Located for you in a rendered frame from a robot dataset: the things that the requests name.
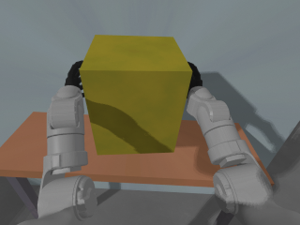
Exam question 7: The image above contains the robot left forearm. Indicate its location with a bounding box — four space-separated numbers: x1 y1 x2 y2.
37 85 88 214

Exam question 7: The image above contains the robot right upper arm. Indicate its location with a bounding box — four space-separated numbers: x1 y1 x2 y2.
213 163 300 225

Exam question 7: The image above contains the robot right forearm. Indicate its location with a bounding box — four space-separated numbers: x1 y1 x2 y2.
187 86 274 200

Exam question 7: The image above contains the carton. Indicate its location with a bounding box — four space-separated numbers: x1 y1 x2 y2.
79 35 193 156

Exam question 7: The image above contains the robot right hand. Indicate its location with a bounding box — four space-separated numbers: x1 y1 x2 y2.
187 62 203 98

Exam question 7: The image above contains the robot left hand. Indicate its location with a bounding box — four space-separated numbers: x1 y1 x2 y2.
65 60 84 98

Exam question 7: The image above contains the robot left upper arm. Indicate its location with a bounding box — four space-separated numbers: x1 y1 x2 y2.
17 175 98 225

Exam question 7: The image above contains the table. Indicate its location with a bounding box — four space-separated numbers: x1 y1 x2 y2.
0 112 275 225

